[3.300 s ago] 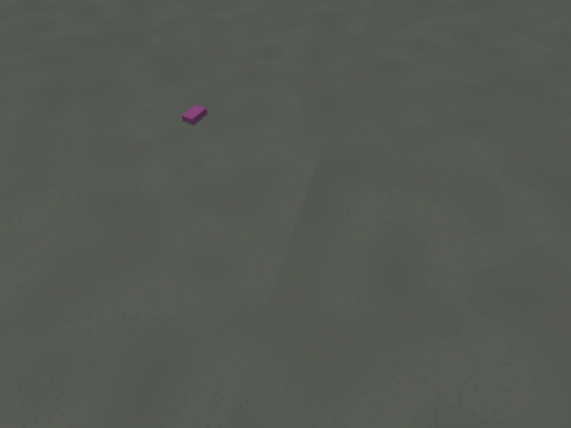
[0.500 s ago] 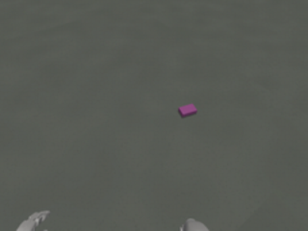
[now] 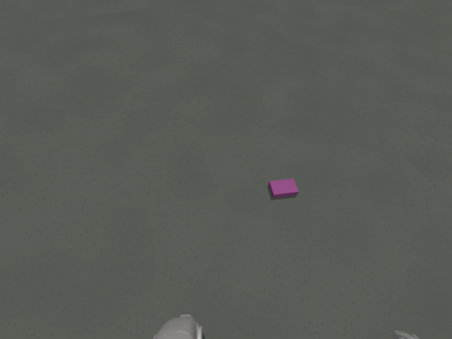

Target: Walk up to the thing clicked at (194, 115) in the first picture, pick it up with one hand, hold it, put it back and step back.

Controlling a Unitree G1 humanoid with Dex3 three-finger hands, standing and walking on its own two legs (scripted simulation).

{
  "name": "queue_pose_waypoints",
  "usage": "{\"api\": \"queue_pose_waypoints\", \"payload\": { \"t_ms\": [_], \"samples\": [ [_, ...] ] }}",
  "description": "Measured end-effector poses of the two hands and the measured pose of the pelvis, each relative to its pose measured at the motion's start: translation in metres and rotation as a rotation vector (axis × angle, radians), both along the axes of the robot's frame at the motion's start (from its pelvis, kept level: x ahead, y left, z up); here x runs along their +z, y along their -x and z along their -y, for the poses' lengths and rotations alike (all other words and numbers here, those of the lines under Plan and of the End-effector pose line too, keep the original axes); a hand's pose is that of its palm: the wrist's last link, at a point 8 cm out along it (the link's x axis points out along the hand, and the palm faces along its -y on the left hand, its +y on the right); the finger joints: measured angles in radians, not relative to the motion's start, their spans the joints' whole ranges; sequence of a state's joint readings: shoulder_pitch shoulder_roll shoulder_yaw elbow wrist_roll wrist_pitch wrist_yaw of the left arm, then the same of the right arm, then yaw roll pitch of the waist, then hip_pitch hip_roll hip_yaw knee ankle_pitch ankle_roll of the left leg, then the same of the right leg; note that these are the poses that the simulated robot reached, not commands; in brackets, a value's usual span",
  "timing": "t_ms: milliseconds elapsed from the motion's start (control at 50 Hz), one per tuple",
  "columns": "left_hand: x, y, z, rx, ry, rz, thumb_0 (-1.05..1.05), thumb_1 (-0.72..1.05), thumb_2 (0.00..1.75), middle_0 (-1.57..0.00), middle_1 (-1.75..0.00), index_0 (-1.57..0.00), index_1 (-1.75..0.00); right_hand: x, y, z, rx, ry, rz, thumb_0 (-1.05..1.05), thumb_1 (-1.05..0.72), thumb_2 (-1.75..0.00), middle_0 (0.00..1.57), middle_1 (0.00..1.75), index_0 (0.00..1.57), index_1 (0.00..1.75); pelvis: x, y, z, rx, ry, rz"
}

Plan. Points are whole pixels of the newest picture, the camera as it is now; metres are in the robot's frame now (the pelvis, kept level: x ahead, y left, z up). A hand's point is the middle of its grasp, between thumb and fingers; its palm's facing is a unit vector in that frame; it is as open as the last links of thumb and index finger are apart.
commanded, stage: walk up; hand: left
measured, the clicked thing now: (283, 188) +0.89 -0.28 -0.73
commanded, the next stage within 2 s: none
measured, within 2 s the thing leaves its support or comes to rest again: neither
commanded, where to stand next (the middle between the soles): +0.53 -0.58 m, yaw +8 degrees
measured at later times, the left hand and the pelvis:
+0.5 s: hand (194, 303) +0.19 +0.08 -0.11, palm faces +0.02 -0.92 -0.38, open 7.4 cm; pelvis +0.13 -0.20 +0.01, yaw +1 degrees
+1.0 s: hand (263, 269) +0.28 -0.06 -0.15, palm faces +0.00 -0.96 -0.29, open 7.4 cm; pelvis +0.23 -0.34 +0.01, yaw +3 degrees
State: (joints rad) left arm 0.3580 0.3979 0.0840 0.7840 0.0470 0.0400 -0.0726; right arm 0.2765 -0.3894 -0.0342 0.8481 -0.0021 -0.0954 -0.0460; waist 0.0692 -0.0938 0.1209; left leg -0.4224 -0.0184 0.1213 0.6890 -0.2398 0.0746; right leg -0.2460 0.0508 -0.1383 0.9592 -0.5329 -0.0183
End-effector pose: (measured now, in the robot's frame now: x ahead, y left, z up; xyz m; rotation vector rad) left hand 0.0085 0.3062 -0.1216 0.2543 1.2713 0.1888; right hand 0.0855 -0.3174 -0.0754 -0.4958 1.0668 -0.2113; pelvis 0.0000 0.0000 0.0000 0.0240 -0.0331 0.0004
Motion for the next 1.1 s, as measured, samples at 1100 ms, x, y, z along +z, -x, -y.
{"api": "queue_pose_waypoints", "payload": {
  "t_ms": [1100],
  "samples": [
    [0.019,-0.282,0.354,-0.011,-0.071,0.062,0.01,0.91,0.90,-0.20,-0.30,-0.20,-0.30,0.020,-0.206,0.448,-0.062,0.130,-0.068,0.00,-0.90,-0.90,0.21,0.30,0.21,0.30,-0.001,-0.252,0.401,0.049,0.000,0.003]
  ]
}}
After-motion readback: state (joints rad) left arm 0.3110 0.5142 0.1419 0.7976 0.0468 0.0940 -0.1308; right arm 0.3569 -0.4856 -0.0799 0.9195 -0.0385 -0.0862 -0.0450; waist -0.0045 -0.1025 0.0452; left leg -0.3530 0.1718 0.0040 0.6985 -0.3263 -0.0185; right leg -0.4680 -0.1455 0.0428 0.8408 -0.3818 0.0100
